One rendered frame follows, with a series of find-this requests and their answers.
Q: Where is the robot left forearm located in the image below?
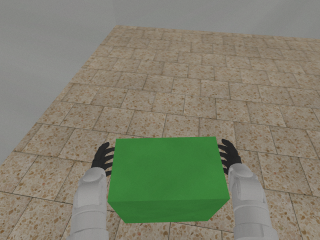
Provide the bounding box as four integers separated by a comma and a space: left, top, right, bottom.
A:
66, 167, 109, 240

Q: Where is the robot left hand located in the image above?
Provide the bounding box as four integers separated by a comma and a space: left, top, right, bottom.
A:
91, 142, 115, 177

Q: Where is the robot right forearm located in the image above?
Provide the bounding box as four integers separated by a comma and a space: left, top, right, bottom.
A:
228, 163, 279, 240

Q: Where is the carton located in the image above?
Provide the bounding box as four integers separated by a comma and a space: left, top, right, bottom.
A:
107, 136, 230, 224

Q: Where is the robot right hand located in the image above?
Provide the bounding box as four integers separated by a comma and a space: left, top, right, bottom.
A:
218, 139, 242, 175

